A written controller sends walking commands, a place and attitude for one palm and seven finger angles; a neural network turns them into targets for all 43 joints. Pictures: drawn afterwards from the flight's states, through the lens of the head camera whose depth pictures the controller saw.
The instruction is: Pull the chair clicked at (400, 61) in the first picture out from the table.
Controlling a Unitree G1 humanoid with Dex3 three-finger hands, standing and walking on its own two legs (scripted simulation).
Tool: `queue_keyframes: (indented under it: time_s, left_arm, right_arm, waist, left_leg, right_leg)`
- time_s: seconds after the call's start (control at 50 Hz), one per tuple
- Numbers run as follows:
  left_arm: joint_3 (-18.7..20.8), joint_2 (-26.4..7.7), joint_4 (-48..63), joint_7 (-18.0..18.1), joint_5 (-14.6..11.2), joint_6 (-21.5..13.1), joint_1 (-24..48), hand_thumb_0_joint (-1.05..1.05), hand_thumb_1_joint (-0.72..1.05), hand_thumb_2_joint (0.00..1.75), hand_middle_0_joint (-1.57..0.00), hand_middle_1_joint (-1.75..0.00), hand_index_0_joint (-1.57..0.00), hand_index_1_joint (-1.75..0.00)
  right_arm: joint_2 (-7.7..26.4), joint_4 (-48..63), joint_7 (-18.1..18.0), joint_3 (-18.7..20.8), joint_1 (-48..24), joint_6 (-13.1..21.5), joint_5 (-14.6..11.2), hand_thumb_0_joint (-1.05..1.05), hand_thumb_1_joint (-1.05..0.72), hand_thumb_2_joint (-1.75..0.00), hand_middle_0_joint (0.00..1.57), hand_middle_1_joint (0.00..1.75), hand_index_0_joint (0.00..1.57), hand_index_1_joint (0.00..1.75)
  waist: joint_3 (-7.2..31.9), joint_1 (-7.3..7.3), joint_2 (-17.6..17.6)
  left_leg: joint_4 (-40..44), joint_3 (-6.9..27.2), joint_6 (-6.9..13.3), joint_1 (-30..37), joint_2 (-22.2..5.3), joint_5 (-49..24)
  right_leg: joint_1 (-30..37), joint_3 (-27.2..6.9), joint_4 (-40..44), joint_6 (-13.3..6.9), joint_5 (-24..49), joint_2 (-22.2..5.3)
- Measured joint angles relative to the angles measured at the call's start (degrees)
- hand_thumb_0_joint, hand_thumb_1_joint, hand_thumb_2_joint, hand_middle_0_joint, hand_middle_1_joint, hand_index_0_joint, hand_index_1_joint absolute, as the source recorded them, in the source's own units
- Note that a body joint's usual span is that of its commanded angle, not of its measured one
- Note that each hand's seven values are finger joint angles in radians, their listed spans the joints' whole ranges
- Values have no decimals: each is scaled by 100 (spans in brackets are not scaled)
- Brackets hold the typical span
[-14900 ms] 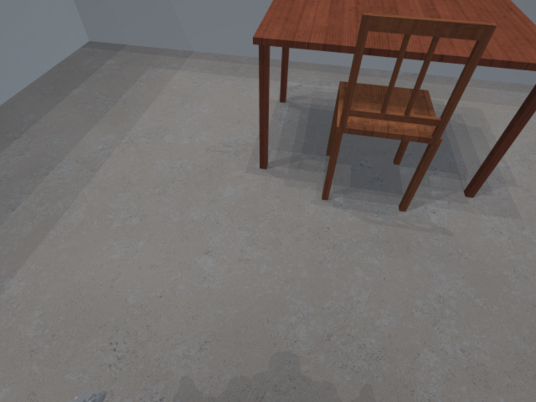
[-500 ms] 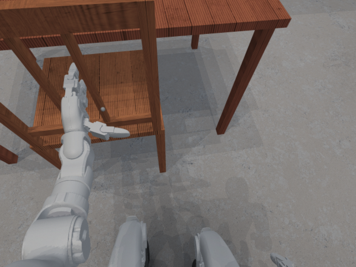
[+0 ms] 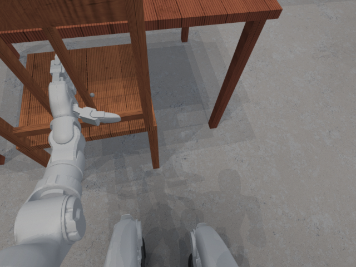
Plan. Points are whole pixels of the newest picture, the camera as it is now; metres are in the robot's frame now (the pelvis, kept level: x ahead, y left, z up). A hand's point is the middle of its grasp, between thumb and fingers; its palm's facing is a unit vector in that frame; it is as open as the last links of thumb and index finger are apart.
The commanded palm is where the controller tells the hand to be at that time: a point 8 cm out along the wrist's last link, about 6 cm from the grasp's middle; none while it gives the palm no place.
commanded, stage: push the fingers through the gap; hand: left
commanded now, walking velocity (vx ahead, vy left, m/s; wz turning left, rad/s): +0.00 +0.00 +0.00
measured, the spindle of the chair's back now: (34, 89) +0.50 +0.29 +0.05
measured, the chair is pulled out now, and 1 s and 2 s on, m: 0.00 0.00 0.00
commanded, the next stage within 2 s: hook a spindle and tug to test in 0.20 s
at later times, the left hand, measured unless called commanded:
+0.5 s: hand (94, 95) +0.48 +0.17 +0.05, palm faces +0.18 -0.98 -0.03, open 16.6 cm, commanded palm +0.45 +0.21 +0.04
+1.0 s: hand (92, 94) +0.49 +0.17 +0.05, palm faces +0.20 -0.98 -0.03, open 9.0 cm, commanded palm +0.46 +0.20 +0.04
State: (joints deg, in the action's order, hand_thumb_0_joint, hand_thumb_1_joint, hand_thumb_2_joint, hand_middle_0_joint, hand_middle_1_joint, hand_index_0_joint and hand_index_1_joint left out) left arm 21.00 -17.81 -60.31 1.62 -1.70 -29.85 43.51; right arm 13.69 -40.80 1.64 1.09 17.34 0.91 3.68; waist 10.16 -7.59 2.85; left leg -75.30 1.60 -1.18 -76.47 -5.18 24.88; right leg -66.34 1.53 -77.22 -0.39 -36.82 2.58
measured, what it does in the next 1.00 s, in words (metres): stands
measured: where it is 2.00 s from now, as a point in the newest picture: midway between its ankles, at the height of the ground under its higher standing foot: outside the picture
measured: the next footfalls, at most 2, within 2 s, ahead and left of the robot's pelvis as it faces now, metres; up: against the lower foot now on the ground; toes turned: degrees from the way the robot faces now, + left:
none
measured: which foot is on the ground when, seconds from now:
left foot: down 0.00-1.00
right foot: down 0.00-1.00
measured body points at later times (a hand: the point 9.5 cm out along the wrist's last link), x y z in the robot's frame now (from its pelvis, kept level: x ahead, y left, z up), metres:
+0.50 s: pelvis +0.00 +0.00 +0.00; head +0.13 +0.02 +0.43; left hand +0.47 +0.22 +0.05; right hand +0.06 -0.26 -0.12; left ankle +0.08 +0.14 -0.60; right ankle +0.00 -0.12 -0.60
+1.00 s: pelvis +0.00 +0.00 +0.00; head +0.14 +0.01 +0.43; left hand +0.47 +0.22 +0.05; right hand +0.05 -0.26 -0.12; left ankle +0.08 +0.14 -0.60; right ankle +0.00 -0.12 -0.60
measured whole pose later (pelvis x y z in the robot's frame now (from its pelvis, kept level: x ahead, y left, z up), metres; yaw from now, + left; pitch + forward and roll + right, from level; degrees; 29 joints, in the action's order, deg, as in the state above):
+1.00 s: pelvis +0.00 +0.00 +0.00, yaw +0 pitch +26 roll -3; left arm 19.4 -17.2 -60.7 3.1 -2.0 -30.3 43.6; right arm 13.4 -41.1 1.9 1.0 17.1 0.1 3.7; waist 10.1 -7.2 2.9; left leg -74.9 2.1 -1.3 -75.9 -4.8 25.1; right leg -65.4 1.9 -76.4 -0.4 -37.0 2.5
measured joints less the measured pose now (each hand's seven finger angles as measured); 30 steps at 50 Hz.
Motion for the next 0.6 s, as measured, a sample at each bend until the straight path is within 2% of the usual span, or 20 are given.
queue_keyframes:
  time_s: [0.18, 0.38, 0.48, 0.6]
  left_arm:
    - [11, 22, 104, -1, -24, -60, -129, -1, -50, 30, -6, -8, -6, -8]
    - [-151, 78, -33, 23, -19, -47, -18, -1, -51, 29, -7, -10, -6, -10]
    - [-163, 116, -52, 100, 45, -89, 46, -1, -50, 29, -10, -22, -10, -21]
    - [-91, 59, -149, 136, 92, -44, 106, -1, -50, 29, -19, -47, -18, -47]
  right_arm:
    - [-18, -18, 1, -9, -5, -25, -7, 1, -90, -89, 20, 30, 20, 29]
    - [-5, -3, -13, -12, -101, -15, -11, 1, -90, -89, 20, 30, 20, 29]
    - [-6, 26, 6, -10, -140, -33, 9, 1, -90, -89, 20, 30, 20, 29]
    - [-17, 55, 7, -40, -141, -79, 14, 1, -90, -89, 20, 30, 20, 29]
  waist:
    - [-9, 29, -1]
    - [-4, 57, 0]
    - [2, 38, -5]
    - [-4, -7, -11]
  left_leg:
    - [24, 2, 1, 50, -2, 3]
    - [26, 44, 3, 46, 35, -13]
    - [8, 44, 2, 7, 38, -13]
    - [-22, 40, 0, -31, 28, 2]
  right_leg:
    - [54, -1, 38, 3, 8, 4]
    - [81, 43, 55, 5, 8, -20]
    - [40, 41, 30, 5, 3, -22]
    - [-7, 32, -8, 2, -11, -12]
